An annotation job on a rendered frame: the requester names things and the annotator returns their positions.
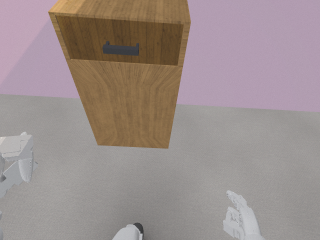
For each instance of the robot left hand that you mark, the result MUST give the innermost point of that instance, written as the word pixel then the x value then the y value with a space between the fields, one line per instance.
pixel 20 149

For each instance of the cabinet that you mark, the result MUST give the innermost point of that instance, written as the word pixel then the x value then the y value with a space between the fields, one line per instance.
pixel 127 104

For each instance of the left robot shin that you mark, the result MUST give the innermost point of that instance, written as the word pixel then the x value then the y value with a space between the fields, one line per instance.
pixel 132 226

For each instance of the handle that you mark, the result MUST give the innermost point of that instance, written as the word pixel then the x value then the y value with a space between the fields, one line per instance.
pixel 120 49

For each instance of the robot left foot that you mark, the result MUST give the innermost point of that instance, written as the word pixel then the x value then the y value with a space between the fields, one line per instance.
pixel 140 227

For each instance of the robot right hand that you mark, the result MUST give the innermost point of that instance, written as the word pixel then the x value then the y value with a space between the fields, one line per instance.
pixel 245 223

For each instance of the drawer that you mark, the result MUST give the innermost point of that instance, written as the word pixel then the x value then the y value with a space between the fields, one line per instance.
pixel 159 43

